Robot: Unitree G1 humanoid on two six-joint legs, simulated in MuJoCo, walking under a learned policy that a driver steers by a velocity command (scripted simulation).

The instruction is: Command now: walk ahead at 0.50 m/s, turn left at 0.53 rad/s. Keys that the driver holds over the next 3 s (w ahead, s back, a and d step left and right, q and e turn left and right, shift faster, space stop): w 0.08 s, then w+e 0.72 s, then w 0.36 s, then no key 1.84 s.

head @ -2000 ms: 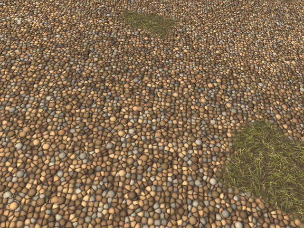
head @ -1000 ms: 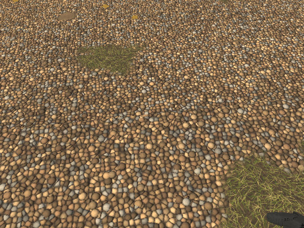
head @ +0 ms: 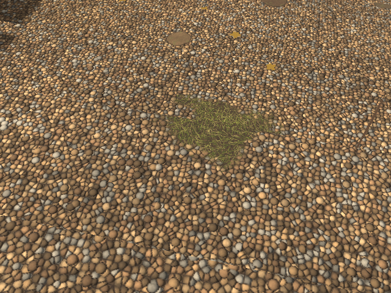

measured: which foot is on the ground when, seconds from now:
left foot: down 0.00-0.46, up 0.48-1.00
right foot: up 0.00-0.42, down 0.44-1.00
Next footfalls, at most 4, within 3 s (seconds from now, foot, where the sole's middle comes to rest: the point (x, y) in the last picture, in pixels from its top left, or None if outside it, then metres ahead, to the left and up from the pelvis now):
0.44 right None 0.40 -0.13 -0.76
1.10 left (188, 212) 0.81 0.07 -0.93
1.48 right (243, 182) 0.96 -0.17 -0.93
1.72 left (185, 180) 0.96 0.09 -0.93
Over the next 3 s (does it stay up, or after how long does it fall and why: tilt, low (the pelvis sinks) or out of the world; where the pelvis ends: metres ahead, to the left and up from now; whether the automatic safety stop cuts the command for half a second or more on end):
stays up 0.93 -0.01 -0.16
